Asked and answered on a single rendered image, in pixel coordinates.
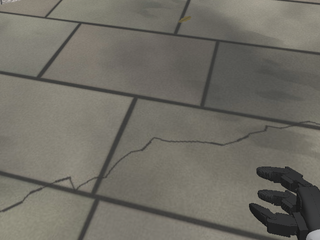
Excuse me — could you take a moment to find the robot right hand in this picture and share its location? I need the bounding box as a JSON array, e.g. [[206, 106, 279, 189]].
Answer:
[[249, 166, 320, 240]]

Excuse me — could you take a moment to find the robot right forearm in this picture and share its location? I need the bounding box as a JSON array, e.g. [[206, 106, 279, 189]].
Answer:
[[306, 229, 320, 240]]

